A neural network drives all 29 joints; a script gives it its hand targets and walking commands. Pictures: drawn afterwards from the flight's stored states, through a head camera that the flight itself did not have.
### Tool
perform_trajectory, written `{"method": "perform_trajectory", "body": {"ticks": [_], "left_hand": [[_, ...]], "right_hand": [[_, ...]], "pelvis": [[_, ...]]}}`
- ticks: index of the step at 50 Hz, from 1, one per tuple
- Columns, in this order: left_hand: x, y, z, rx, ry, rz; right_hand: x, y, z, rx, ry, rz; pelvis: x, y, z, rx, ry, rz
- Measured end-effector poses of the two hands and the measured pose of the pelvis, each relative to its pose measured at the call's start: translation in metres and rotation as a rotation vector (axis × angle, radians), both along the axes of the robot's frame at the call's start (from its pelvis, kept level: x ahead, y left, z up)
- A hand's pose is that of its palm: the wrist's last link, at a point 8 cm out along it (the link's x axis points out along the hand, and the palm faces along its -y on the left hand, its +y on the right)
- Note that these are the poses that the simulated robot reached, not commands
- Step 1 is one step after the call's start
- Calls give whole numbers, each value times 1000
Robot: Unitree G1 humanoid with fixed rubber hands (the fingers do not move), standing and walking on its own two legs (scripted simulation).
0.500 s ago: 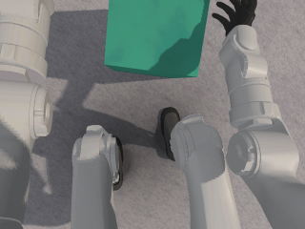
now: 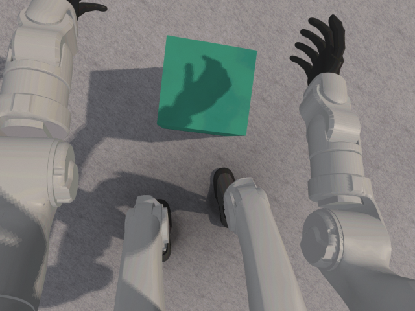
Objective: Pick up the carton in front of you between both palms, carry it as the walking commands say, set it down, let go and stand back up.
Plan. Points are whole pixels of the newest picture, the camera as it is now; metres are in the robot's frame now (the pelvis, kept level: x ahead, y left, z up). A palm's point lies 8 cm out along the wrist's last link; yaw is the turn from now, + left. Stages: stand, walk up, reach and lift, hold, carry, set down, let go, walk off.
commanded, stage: set down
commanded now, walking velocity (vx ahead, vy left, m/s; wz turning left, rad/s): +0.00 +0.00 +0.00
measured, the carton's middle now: (202, 95) +0.50 -0.06 -0.43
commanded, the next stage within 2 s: let go in 0.22 s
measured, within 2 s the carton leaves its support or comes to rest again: neither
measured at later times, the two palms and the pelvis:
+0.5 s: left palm out of the picture +0.52 +0.18 +0.01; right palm (380, 89) +0.42 -0.21 +0.01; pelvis +0.03 -0.01 +0.12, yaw +3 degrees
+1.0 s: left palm out of the picture +0.36 +0.19 +0.12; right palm out of the picture +0.28 -0.26 +0.14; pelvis +0.10 -0.03 +0.21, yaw +2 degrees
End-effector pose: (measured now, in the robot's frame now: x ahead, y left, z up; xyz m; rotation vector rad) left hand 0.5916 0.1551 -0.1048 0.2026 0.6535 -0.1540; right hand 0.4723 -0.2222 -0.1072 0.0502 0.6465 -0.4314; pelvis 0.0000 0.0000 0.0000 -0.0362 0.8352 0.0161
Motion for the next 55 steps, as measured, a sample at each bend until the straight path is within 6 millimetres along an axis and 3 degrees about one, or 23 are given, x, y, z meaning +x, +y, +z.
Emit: {"method": "perform_trajectory", "body": {"ticks": [10,18,25,34,41,48,55], "left_hand": [[0,2,64,3,6,-9],[-15,6,99,13,12,21],[-72,20,119,55,17,139],[-157,28,162,67,30,259],[-192,25,194,66,40,234],[-223,27,217,70,61,210],[-260,42,235,69,79,209]], "right_hand": [[-4,0,62,4,-7,-7],[-13,5,95,-16,10,51],[-50,8,121,-52,76,221],[-102,-18,174,-68,146,394],[-146,-37,209,-54,166,404],[-188,-42,238,-50,179,380],[-205,-34,255,-49,183,380]], "pelvis": [[10,3,55,6,-8,9],[17,1,91,19,-28,13],[31,-6,123,35,-87,23],[50,-21,162,55,-272,30],[70,-30,184,54,-431,16],[92,-33,202,50,-574,4],[105,-26,214,38,-699,1]]}}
